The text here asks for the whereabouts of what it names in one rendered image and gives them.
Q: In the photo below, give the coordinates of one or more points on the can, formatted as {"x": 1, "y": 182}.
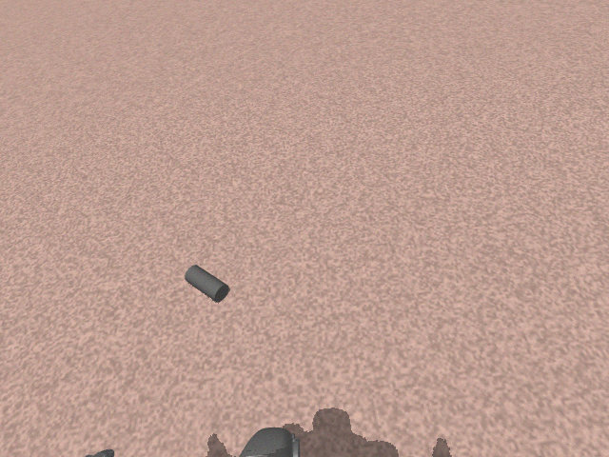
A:
{"x": 206, "y": 283}

